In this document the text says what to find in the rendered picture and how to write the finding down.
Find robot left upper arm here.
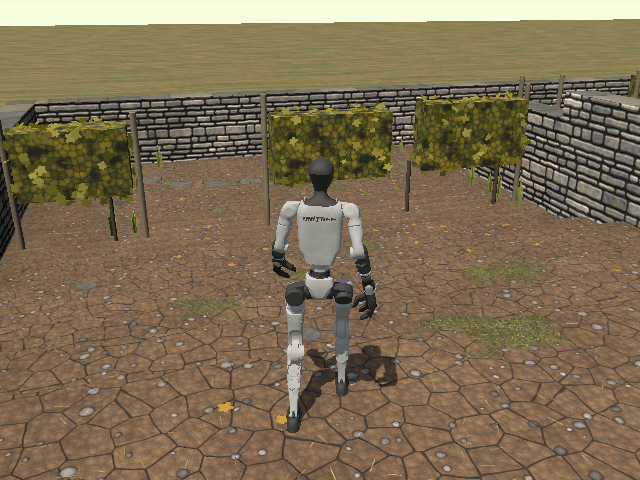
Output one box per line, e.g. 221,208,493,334
273,201,300,253

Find robot right hand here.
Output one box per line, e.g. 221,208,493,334
352,292,377,320

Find left robot forearm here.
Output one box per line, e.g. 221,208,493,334
272,238,285,267

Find right robot forearm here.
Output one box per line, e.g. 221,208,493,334
355,244,376,295

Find robot right upper arm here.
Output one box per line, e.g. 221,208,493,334
341,202,365,260

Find robot right shin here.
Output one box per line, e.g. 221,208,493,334
335,322,349,383

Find robot left hand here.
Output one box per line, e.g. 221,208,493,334
272,259,296,278

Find humanoid robot head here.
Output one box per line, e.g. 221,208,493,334
303,158,338,207

